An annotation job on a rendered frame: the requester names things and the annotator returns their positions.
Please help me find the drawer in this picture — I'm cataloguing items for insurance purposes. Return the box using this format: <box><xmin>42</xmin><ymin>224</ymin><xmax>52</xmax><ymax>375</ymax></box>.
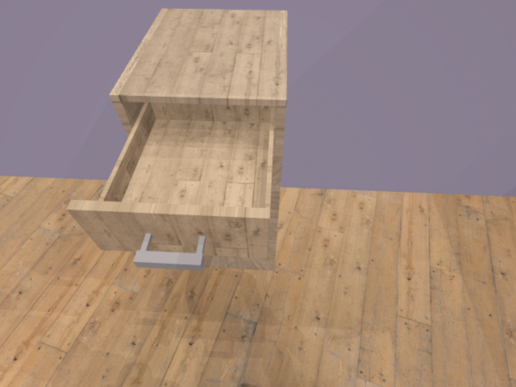
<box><xmin>66</xmin><ymin>102</ymin><xmax>275</xmax><ymax>259</ymax></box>

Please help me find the handle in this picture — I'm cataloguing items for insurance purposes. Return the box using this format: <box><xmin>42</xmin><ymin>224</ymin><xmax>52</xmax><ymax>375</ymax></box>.
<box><xmin>133</xmin><ymin>233</ymin><xmax>206</xmax><ymax>271</ymax></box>

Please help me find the cabinet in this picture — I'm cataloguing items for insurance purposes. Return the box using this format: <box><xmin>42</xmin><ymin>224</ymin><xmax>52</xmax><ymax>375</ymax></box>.
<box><xmin>109</xmin><ymin>9</ymin><xmax>287</xmax><ymax>271</ymax></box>

